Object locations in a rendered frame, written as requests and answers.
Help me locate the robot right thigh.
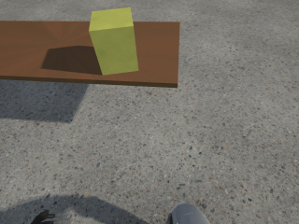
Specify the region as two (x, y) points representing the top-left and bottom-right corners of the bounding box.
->
(172, 203), (210, 224)

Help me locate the carton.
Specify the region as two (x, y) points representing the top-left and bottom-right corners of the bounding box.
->
(89, 7), (139, 76)

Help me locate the left robot hand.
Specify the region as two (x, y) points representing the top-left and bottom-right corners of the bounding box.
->
(31, 210), (55, 224)

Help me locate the table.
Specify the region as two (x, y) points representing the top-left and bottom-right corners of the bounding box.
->
(0, 21), (180, 120)

